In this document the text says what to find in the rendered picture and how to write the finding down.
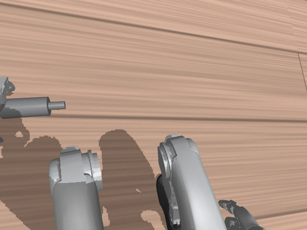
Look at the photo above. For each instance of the right robot hand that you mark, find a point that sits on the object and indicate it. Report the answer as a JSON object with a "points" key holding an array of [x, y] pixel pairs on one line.
{"points": [[243, 219]]}

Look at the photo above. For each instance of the bottle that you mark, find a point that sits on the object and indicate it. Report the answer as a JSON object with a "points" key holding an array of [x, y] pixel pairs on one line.
{"points": [[29, 107]]}

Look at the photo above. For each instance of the left robot hand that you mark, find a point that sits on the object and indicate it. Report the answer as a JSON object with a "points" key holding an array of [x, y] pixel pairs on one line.
{"points": [[5, 86]]}

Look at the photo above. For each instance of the right robot foot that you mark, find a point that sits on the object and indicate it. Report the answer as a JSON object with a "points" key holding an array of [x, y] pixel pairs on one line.
{"points": [[165, 204]]}

